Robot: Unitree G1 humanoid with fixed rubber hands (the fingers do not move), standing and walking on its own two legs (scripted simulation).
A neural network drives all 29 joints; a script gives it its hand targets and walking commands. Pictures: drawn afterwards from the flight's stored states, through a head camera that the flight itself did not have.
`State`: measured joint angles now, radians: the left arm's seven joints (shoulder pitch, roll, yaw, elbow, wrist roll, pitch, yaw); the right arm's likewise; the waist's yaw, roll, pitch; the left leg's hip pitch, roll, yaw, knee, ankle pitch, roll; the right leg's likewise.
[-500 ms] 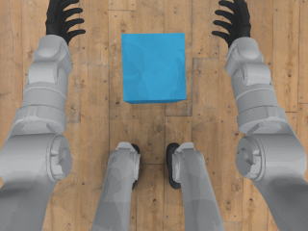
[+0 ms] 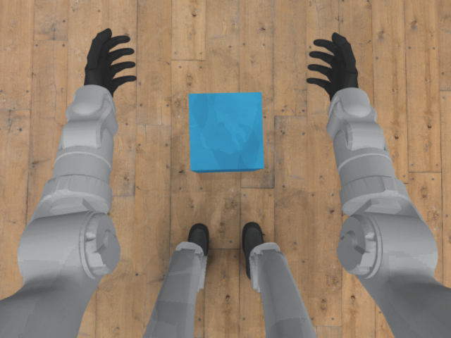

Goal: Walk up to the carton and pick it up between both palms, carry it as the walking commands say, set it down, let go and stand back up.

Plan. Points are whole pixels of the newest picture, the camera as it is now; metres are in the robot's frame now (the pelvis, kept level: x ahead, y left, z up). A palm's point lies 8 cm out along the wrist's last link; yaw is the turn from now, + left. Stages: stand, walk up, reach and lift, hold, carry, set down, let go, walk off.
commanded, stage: let go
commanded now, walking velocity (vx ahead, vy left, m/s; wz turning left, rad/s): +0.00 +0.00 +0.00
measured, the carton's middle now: (225, 138) +0.49 +0.01 -0.55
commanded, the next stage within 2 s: stand in 1.28 s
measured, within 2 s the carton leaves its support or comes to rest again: neither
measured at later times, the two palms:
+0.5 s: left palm (53, 172) +0.36 +0.23 -0.02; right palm (402, 171) +0.37 -0.21 -0.03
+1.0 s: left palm (15, 299) +0.23 +0.22 +0.04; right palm out of the picture +0.24 -0.24 +0.04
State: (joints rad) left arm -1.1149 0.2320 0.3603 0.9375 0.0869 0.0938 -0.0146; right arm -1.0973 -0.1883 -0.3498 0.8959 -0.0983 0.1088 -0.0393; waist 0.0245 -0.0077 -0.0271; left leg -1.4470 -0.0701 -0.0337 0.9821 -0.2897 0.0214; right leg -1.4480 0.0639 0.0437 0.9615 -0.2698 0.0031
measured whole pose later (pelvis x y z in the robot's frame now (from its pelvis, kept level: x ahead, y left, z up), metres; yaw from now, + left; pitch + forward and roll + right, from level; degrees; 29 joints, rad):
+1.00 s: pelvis +0.07 -0.01 +0.10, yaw +0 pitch -3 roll +0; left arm 0.23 0.22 0.03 0.42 -0.01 0.10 -0.08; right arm 0.22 -0.22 -0.04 0.42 0.00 0.11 0.07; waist 0.00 0.00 0.09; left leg -0.12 -0.05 -0.06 0.45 -0.27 0.02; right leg -0.13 0.06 0.06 0.45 -0.26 -0.03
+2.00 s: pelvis +0.10 +0.00 +0.10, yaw +0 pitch -1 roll +0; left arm 0.16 0.35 0.02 0.84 0.03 0.00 0.03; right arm 0.16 -0.35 -0.01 0.85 -0.03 0.00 -0.03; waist 0.00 -0.01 0.00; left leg -0.11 -0.06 -0.06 0.41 -0.28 0.03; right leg -0.12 0.05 0.06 0.41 -0.27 -0.02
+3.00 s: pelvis +0.07 -0.01 +0.11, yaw +0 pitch -2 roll +0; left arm 0.13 0.38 0.00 1.03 0.01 -0.01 0.02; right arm 0.13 -0.38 0.00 1.03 -0.01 -0.02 -0.02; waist 0.00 0.00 0.02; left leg -0.08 -0.05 -0.06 0.32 -0.20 0.03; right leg -0.09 0.05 0.07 0.32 -0.18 -0.03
